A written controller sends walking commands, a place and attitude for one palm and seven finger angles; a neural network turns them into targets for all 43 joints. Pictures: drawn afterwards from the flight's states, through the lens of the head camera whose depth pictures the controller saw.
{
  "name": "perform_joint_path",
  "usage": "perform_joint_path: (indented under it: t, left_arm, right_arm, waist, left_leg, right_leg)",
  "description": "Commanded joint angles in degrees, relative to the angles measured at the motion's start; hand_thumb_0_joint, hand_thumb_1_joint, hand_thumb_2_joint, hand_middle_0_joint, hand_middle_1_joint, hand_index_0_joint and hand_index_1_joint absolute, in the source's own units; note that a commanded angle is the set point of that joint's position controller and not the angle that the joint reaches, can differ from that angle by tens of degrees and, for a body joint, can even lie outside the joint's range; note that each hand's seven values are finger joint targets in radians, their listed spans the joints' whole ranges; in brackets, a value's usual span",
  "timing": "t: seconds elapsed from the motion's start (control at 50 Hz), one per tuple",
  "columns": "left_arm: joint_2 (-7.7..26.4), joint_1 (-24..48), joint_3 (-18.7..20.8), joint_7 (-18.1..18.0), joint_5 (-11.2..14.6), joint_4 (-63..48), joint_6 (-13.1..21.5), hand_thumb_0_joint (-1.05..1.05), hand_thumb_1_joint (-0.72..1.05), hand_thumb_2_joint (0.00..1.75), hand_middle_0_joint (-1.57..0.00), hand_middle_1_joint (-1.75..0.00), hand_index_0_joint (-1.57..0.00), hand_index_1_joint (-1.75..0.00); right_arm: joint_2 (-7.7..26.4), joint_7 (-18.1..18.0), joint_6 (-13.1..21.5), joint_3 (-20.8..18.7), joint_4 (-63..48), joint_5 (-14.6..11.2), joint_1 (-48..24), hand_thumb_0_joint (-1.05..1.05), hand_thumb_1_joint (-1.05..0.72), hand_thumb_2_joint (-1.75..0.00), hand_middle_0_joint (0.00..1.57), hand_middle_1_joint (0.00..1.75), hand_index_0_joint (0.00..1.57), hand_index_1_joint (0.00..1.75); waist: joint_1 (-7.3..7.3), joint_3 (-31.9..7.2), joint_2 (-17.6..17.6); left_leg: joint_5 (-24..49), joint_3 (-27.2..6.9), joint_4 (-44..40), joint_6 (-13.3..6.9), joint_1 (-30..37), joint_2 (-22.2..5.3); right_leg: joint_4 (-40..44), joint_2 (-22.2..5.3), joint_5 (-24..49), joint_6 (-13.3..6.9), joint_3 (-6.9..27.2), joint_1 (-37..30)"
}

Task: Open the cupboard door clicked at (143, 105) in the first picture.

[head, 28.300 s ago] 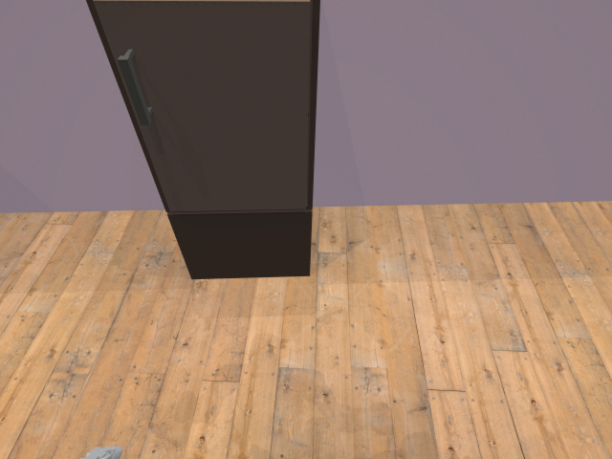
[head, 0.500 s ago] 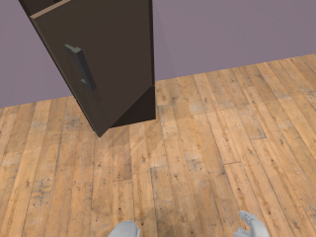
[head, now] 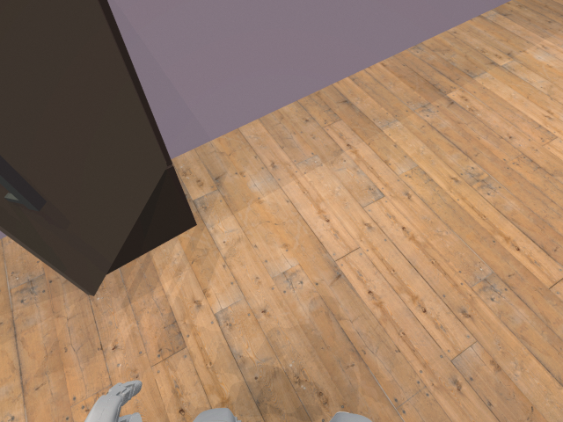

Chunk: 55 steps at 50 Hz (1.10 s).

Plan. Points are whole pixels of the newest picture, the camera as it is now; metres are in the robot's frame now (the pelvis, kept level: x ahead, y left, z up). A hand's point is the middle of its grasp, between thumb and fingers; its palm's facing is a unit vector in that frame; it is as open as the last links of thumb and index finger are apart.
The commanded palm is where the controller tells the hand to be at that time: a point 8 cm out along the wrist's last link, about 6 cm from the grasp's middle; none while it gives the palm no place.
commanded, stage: walk to a spot facing it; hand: left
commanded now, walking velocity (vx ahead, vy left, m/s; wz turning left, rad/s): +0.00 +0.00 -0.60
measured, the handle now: out of the picture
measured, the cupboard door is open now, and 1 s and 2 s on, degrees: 41 41 41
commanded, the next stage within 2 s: turn to face it in 1.90 s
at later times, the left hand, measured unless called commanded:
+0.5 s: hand (193, 374) +0.20 +0.16 -0.15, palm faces -0.32 -0.92 -0.22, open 7.4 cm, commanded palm none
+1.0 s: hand (245, 293) +0.34 +0.09 -0.15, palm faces -0.58 -0.80 -0.15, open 7.4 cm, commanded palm none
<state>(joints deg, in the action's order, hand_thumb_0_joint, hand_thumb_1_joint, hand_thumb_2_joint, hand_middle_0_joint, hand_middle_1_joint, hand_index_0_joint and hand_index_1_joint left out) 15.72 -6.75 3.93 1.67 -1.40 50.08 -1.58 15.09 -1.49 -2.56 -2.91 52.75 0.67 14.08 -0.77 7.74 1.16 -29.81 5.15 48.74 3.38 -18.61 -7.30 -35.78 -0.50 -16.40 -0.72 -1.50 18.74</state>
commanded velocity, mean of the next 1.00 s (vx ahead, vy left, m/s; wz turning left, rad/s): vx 0.19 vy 0.00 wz -0.59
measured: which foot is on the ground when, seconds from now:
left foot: up 0.00-0.22, down 0.24-0.50, up 0.52-0.78, down 0.80-1.00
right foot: down 0.00-0.22, up 0.24-0.48, down 0.50-0.80, up 0.82-1.00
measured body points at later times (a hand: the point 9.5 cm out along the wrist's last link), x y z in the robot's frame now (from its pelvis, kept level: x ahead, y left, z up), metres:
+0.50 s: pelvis +0.03 +0.00 +0.01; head +0.07 -0.01 +0.45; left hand +0.21 +0.21 -0.13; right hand -0.02 -0.25 -0.14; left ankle +0.06 +0.14 -0.72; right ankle -0.02 -0.11 -0.72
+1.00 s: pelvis +0.16 -0.03 +0.02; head +0.21 -0.03 +0.47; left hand +0.37 +0.13 -0.14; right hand +0.04 -0.25 -0.11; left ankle +0.19 +0.07 -0.72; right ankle +0.08 -0.15 -0.63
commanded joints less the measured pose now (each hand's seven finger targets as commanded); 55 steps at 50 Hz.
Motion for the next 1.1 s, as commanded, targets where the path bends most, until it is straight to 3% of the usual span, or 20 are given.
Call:
perform_joint_path:
  t: [0.0,0.16,0.18,0.2,0.22,0.24,0.32,0.38,0.44,0.46,0.48,0.5,0.56,0.72,0.74,0.78,0.8,0.86,0.9,1.08]
  left_arm:
    - [11.03,-5.12,3.21,-2.78,-0.1,-2.46,-0.2,0.0,0.9,0.9,-0.2,-0.3,-0.2,-0.3]
    - [9.16,1.82,2.51,-1.83,0.16,-4.57,-0.76,0.0,0.9,0.9,-0.2,-0.3,-0.2,-0.3]
    - [6.22,1.65,1.88,-1.63,0.51,-5.37,-1.08,0.0,0.9,0.9,-0.2,-0.3,-0.2,-0.3]
    - [2.61,-0.18,1.27,-1.03,1.14,-6.57,-1.31,0.0,0.9,0.9,-0.2,-0.3,-0.2,-0.3]
    - [4.57,1.2,1.64,-0.43,0.76,-7.61,-0.85,0.0,0.9,0.9,-0.2,-0.3,-0.2,-0.3]
    - [4.13,1.32,2.08,-0.03,-0.02,-6.81,-0.53,0.0,0.9,0.9,-0.2,-0.3,-0.2,-0.3]
    - [1.36,1.2,1.36,0.87,0.31,-5.27,-1.02,0.0,0.9,0.9,-0.2,-0.3,-0.2,-0.3]
    - [0.57,1.48,0.69,0.69,0.49,-5.25,-0.2,0.0,0.9,0.9,-0.2,-0.3,-0.2,-0.3]
    - [2.75,-4.76,1.38,0.55,0.39,-3.04,0.29,0.0,0.9,0.9,-0.2,-0.3,-0.2,-0.3]
    - [7.15,-8.5,2.51,0.06,-0.21,-1.97,0.62,0.0,0.9,0.9,-0.2,-0.3,-0.2,-0.3]
    - [13.22,-12.35,3.78,-0.79,-0.38,-0.71,0.76,0.0,0.9,0.9,-0.2,-0.3,-0.2,-0.3]
    - [15.16,-14.64,4.22,-1.12,0.41,-0.69,0.64,0.0,0.9,0.9,-0.2,-0.3,-0.2,-0.3]
    - [8.54,-7.3,2.93,-1.91,0.07,-1.48,2.03,0.0,0.9,0.9,-0.2,-0.3,-0.2,-0.3]
    - [8.46,-5.39,3.2,-0.62,0.09,0.18,2.93,0.0,0.9,0.9,-0.2,-0.3,-0.2,-0.3]
    - [6.59,-3.94,2.83,-0.48,0.15,-0.42,2.81,0.0,0.9,0.9,-0.2,-0.3,-0.2,-0.3]
    - [0.69,-2.86,1.18,0.34,0.65,-3.49,2.92,0.0,0.9,0.9,-0.2,-0.3,-0.2,-0.3]
    - [2.23,-0.19,1.78,0.81,0.16,-4.2,3.45,0.0,0.9,0.9,-0.2,-0.3,-0.2,-0.3]
    - [0.64,-0.72,2.02,2.0,-0.68,-1.48,2.79,0.0,0.9,0.9,-0.2,-0.3,-0.2,-0.3]
    - [-0.97,-2.2,1.2,2.5,-0.6,-0.49,1.95,0.0,0.9,0.9,-0.2,-0.3,-0.2,-0.3]
    - [-2.37,10.07,-0.15,2.38,-0.41,-3.75,1.58,0.0,0.9,0.9,-0.2,-0.3,-0.2,-0.3]
  right_arm:
    - [5.05,-0.33,1.31,-1.29,-6.76,-0.35,-4.69,0.0,-0.9,-0.9,0.2,0.3,0.2,0.3]
    - [3.58,-0.19,2.09,-1.13,-3.14,-0.26,5.42,0.0,-0.9,-0.9,0.2,0.3,0.2,0.3]
    - [6.89,-0.5,2.69,-1.64,-2.89,0.17,7.47,0.0,-0.9,-0.9,0.2,0.3,0.2,0.3]
    - [13.14,-0.83,3.41,-2.62,-3.46,1.36,8.57,0.0,-0.9,-0.9,0.2,0.3,0.2,0.3]
    - [14.62,-1.46,3.42,-2.76,-4.67,1.47,7.32,0.0,-0.9,-0.9,0.2,0.3,0.2,0.3]
    - [13.31,-1.07,3.97,-2.43,-5.31,1.89,5.49,0.0,-0.9,-0.9,0.2,0.3,0.2,0.3]
    - [8.6,-1.02,3.53,-1.42,-5.62,1.76,0.83,0.0,-0.9,-0.9,0.2,0.3,0.2,0.3]
    - [9.66,-0.77,3.21,-2.17,-3.97,1.48,4.83,0.0,-0.9,-0.9,0.2,0.3,0.2,0.3]
    - [9.56,-0.13,2.47,-2.43,-4.01,0.83,3.29,0.0,-0.9,-0.9,0.2,0.3,0.2,0.3]
    - [6.73,0.34,2.35,-2.02,-5.36,0.29,1.57,0.0,-0.9,-0.9,0.2,0.3,0.2,0.3]
    - [2.55,1.02,2.31,-0.88,-8.65,0.12,-4.18,0.0,-0.9,-0.9,0.2,0.3,0.2,0.3]
    - [4.2,1.19,2.09,-0.86,-10.42,0.41,-8.87,0.0,-0.9,-0.9,0.2,0.3,0.2,0.3]
    - [5.35,1.58,2.76,-1.91,-7.77,0.47,-7.96,0.0,-0.9,-0.9,0.2,0.3,0.2,0.3]
    - [2.68,1.74,4.89,-1.62,-5.21,0.24,-1.39,0.0,-0.9,-0.9,0.2,0.3,0.2,0.3]
    - [4.78,1.01,5.46,-2.0,-3.4,0.21,3.95,0.0,-0.9,-0.9,0.2,0.3,0.2,0.3]
    - [14.61,-0.27,6.17,-3.89,-0.95,1.96,18.07,0.0,-0.9,-0.9,0.2,0.3,0.2,0.3]
    - [14.43,-0.31,6.17,-3.33,-1.19,1.91,16.33,0.0,-0.9,-0.9,0.2,0.3,0.2,0.3]
    - [6.18,-0.14,6.9,-1.0,-2.91,1.38,6.79,0.0,-0.9,-0.9,0.2,0.3,0.2,0.3]
    - [4.49,-0.37,7.61,-0.4,-1.55,1.0,7.82,0.0,-0.9,-0.9,0.2,0.3,0.2,0.3]
    - [3.85,0.21,6.82,-0.3,3.34,1.7,14.68,0.0,-0.9,-0.9,0.2,0.3,0.2,0.3]
  waist:
    - [3.59,-11.0,-16.18]
    - [-3.06,-8.75,-9.21]
    - [-3.59,-9.31,1.4]
    - [-3.2,-9.75,18.22]
    - [-2.65,-9.66,11.76]
    - [-1.83,-9.85,6.87]
    - [0.04,-8.01,10.22]
    - [-1.92,-11.46,10.6]
    - [0.93,-12.86,7.08]
    - [3.41,-11.76,-4.43]
    - [6.91,-8.7,-20.85]
    - [9.32,-5.98,-15.68]
    - [3.24,-4.66,-12.95]
    - [-1.12,-6.01,-8.83]
    - [-3.75,-7.35,-4.31]
    - [-8.64,-13.04,19.39]
    - [-7.63,-10.29,10.36]
    - [-1.32,-2.27,7.59]
    - [-0.47,-5.53,8.44]
    - [-2.97,-2.24,7.24]
  left_leg:
    - [-0.98,-5.48,17.3,0.37,-15.63,1.21]
    - [14.59,-1.42,-17.42,-0.05,8.84,5.77]
    - [10.85,-10.78,-26.82,-2.63,12.3,-1.35]
    - [10.87,-29.6,-35.25,-9.37,13.84,-17.13]
    - [10.86,-32.5,-36.87,-14.5,6.68,-22.43]
    - [13.42,-30.57,-35.86,-14.63,5.19,-19.81]
    - [33.93,-7.87,-29.04,-9.63,7.3,-11.11]
    - [44.26,-4.03,-23.63,-9.2,13.18,-11.42]
    - [22.44,0.13,-17.88,-4.62,4.97,-9.4]
    - [7.43,4.02,-8.54,-1.7,-7.19,-4.98]
    - [-10.0,6.0,5.0,0.85,-21.37,2.94]
    - [-7.42,-2.54,11.53,0.04,-24.26,1.95]
    - [4.67,-5.28,12.94,0.58,-21.95,0.2]
    - [14.14,0.11,-16.12,0.21,5.87,6.52]
    - [13.52,-1.16,-21.81,-0.31,16.67,4.94]
    - [-6.15,-35.43,-36.4,-10.25,28.86,-21.68]
    - [-7.44,-38.3,-38.77,-13.86,23.26,-24.31]
    - [8.18,-18.06,-38.51,-9.02,11.99,-15.4]
    - [25.88,-7.32,-35.84,-7.39,16.02,-11.82]
    - [33.58,4.73,-35.26,-8.07,16.87,-12.63]
  right_leg:
    - [13.41,-15.51,23.43,-12.12,20.71,-15.27]
    - [10.08,-7.37,7.73,-5.27,18.72,4.37]
    - [3.1,-2.16,-0.51,-2.27,15.14,9.48]
    - [-12.25,5.47,-15.47,1.64,5.2,15.91]
    - [-23.34,2.06,-18.63,2.0,4.94,13.41]
    - [-29.69,1.51,-16.98,1.99,4.74,12.77]
    - [-21.22,-1.07,-11.96,3.38,-0.49,9.55]
    - [-7.69,0.94,-11.75,2.53,-4.06,4.11]
    - [9.84,1.41,-0.97,0.79,-5.01,-10.94]
    - [16.93,-7.46,-5.23,-2.68,7.55,-20.02]
    - [23.48,-20.91,-7.19,-9.87,29.14,-22.37]
    - [25.18,-22.87,-13.54,-13.87,32.28,-17.68]
    - [22.74,-15.5,-7.2,-11.1,23.28,-13.84]
    - [16.54,-8.31,-6.03,-8.07,17.99,-0.09]
    - [11.23,-5.69,-7.34,-6.03,16.08,7.0]
    - [-23.34,4.73,-20.03,-0.28,1.83,23.64]
    - [-31.32,-0.04,-16.91,-0.92,5.67,26.03]
    - [-36.92,-5.28,-1.71,0.56,3.62,24.73]
    - [-33.44,-5.09,1.82,1.41,1.47,23.66]
    - [-6.76,-3.44,4.75,-0.35,-5.15,15.34]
